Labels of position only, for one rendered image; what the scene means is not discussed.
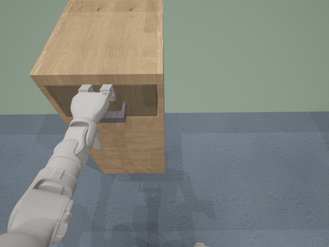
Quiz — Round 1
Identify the drawer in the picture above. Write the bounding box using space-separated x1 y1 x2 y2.
46 84 158 117

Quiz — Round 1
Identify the left robot forearm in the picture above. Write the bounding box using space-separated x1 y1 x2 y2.
7 118 98 232

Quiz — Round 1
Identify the cabinet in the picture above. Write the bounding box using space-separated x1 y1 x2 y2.
29 0 165 174

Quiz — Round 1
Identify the left robot hand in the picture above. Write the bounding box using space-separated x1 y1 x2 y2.
70 84 116 150

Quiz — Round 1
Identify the handle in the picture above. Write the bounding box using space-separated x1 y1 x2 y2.
99 102 126 123

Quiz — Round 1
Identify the robot left upper arm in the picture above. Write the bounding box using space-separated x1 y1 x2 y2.
0 189 74 247

